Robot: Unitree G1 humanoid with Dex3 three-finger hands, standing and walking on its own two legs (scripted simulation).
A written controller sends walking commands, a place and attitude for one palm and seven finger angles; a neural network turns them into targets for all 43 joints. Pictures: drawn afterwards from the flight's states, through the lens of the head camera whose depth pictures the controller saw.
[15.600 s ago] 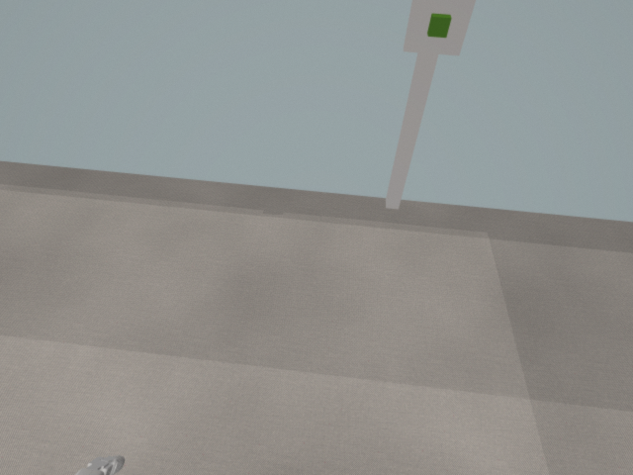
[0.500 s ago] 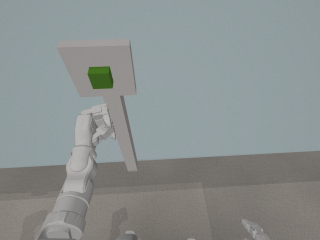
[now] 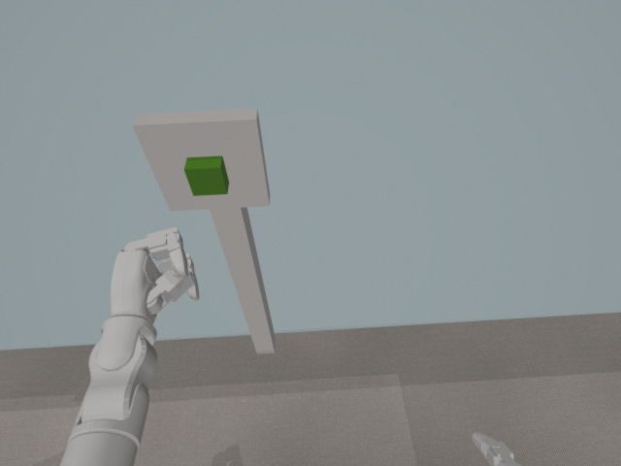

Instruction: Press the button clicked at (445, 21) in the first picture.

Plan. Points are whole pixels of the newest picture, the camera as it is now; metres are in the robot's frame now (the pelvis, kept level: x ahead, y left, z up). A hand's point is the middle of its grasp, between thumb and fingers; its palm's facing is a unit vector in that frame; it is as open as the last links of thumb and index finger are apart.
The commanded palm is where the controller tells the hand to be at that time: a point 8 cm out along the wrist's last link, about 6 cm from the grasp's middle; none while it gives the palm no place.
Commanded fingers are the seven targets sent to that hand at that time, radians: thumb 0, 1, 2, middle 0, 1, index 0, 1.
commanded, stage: draw the hand back to the body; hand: left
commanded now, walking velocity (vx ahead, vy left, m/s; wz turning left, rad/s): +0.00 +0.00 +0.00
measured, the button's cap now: (207, 174) +0.53 +0.18 +0.08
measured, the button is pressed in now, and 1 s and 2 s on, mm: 0 0 0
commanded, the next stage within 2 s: step back with the hand held close in 1.12 s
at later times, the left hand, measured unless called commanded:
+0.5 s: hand (100, 316) +0.24 +0.22 +0.15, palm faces +0.28 -0.92 -0.29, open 3.1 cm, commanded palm +0.20 +0.26 +0.17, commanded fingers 0.00 0.90 0.90 -1.30 -1.50 -1.30 -1.50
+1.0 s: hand out of the picture +0.19 +0.25 +0.20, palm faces +0.43 -0.81 -0.40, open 3.1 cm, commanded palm +0.14 +0.29 +0.21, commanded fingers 0.00 0.90 0.90 -1.30 -1.50 -1.30 -1.50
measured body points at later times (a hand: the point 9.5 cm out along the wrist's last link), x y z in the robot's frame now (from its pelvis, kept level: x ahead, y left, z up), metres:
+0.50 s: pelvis +0.02 +0.01 +0.03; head +0.00 -0.01 +0.48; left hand +0.22 +0.26 +0.16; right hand +0.23 -0.20 -0.04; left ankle +0.02 +0.13 -0.71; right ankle -0.02 -0.10 -0.71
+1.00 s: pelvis +0.02 +0.01 +0.04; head -0.01 -0.02 +0.48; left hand +0.16 +0.29 +0.22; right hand +0.21 -0.20 -0.05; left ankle +0.02 +0.13 -0.71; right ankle -0.02 -0.10 -0.71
